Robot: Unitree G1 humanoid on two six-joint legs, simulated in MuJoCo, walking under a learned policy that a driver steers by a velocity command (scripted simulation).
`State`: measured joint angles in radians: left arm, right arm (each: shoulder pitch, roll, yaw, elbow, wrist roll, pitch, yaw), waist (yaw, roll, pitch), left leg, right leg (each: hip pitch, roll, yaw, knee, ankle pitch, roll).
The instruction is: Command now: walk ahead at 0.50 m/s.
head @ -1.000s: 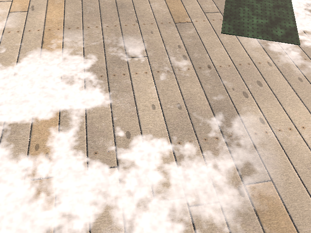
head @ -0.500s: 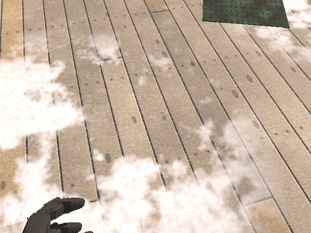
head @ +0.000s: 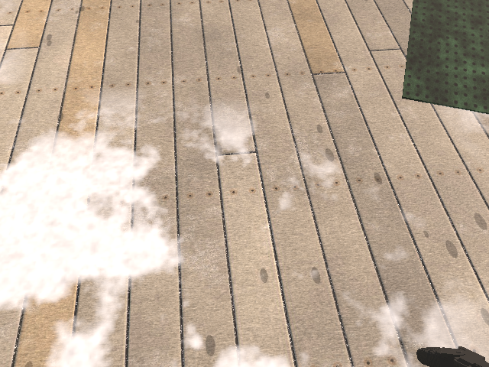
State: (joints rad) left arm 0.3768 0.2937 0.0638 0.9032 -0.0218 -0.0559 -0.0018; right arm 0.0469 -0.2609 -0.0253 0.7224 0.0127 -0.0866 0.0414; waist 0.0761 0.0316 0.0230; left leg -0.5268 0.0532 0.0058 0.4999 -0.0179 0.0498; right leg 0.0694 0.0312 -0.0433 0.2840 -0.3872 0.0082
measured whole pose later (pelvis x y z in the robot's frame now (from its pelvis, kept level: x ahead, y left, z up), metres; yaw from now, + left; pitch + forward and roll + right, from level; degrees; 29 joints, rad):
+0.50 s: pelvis +0.26 +0.00 +0.00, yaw +4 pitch +2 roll +2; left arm 0.01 0.26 0.04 0.77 0.01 -0.09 -0.02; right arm 0.38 -0.28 -0.06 0.88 0.02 -0.04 -0.02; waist -0.08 -0.04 0.03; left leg -0.05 -0.06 -0.03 0.39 -0.37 0.02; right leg -0.49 -0.03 0.04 0.45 0.10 -0.02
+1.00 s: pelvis +0.33 +0.03 +0.01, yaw +22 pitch +1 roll -3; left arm 0.06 0.31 0.08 0.85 0.01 0.02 0.02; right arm 0.22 -0.30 -0.09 0.69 -0.01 0.05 -0.01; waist -0.01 -0.03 0.05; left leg -0.34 0.02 0.01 0.60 -0.29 0.03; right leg -0.43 -0.07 -0.11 0.81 -0.44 0.05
